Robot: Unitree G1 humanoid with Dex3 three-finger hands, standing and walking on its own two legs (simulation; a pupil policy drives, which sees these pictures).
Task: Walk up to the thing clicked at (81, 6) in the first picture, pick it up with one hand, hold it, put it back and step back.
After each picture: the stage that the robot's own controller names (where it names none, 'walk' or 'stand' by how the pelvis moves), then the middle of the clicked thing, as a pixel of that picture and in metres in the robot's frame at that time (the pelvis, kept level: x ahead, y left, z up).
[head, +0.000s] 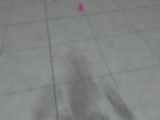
stand; (80, 7) +2.24 +0.03 -0.72
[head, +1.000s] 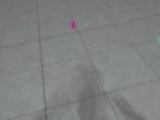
walk; (73, 24) +2.11 +0.27 -0.70
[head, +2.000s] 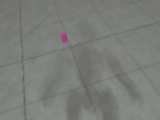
walk; (63, 37) +1.50 +0.36 -0.72
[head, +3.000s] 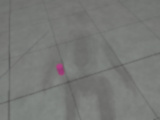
walk; (60, 69) +1.00 +0.32 -0.72
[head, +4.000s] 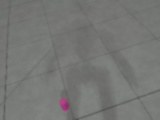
walk; (64, 104) +0.62 +0.27 -0.72
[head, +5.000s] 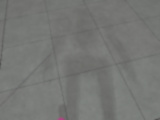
walk; out of the picture +0.40 +0.23 -0.70
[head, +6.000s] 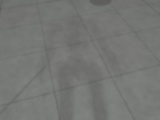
stand; out of the picture +0.33 +0.21 -0.72
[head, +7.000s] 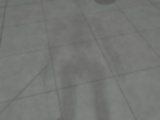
stand; out of the picture +0.35 +0.20 -0.73
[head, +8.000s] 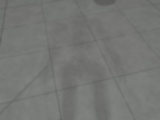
stand; out of the picture +0.34 +0.21 -0.73
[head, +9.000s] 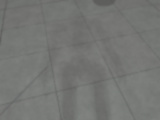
stand; out of the picture +0.34 +0.21 -0.73
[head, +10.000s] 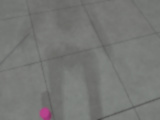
go down; (45, 114) +0.36 +0.23 -0.63
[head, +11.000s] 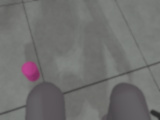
go down; (31, 72) +0.41 +0.26 -0.31
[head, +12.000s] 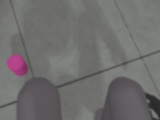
close in; (18, 66) +0.41 +0.27 -0.28
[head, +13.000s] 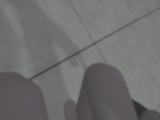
close in; out of the picture +0.39 +0.30 -0.21
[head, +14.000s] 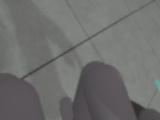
close; out of the picture +0.38 +0.31 -0.22
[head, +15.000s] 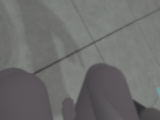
lift; out of the picture +0.34 +0.29 -0.22
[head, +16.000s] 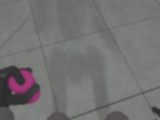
lift; (26, 88) +0.32 +0.20 -0.01
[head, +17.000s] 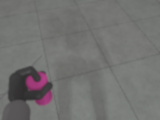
hold; (40, 89) +0.34 +0.17 +0.00
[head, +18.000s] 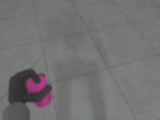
hold; (40, 91) +0.33 +0.17 -0.01
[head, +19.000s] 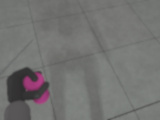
crouch; (37, 88) +0.35 +0.17 -0.06
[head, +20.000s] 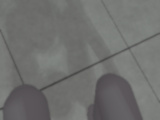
lower; out of the picture +0.46 +0.29 -0.11
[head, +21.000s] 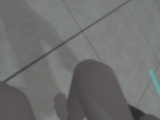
lower; out of the picture +0.41 +0.33 -0.22
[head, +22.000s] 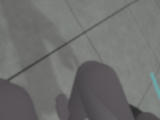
lower; out of the picture +0.40 +0.33 -0.22
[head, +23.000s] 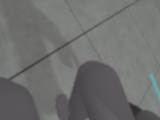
lower; out of the picture +0.40 +0.33 -0.22
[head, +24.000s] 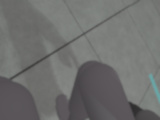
lower; out of the picture +0.40 +0.33 -0.22
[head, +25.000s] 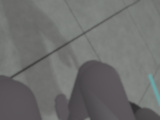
open; out of the picture +0.38 +0.31 -0.23
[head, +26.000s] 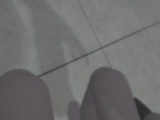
stand; out of the picture +0.39 +0.29 -0.24
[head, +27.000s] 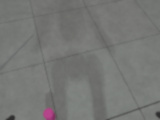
stand; (49, 115) +0.37 +0.22 -0.59
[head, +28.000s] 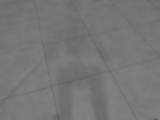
stand; out of the picture +0.37 +0.21 -0.67
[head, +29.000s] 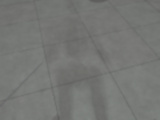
stand; out of the picture +0.36 +0.21 -0.67
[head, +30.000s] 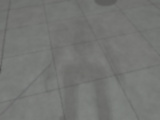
stand; out of the picture +0.38 +0.20 -0.72
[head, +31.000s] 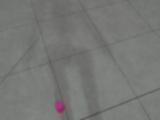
walk; (59, 107) +0.45 +0.18 -0.70
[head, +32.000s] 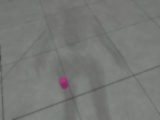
walk; (63, 83) +0.70 +0.24 -0.70
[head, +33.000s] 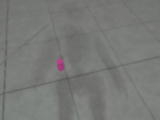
stand; (60, 65) +0.99 +0.23 -0.70
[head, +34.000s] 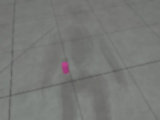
stand; (65, 68) +0.99 +0.21 -0.72
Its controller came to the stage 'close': yes
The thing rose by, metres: 0.70
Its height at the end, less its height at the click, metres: +0.00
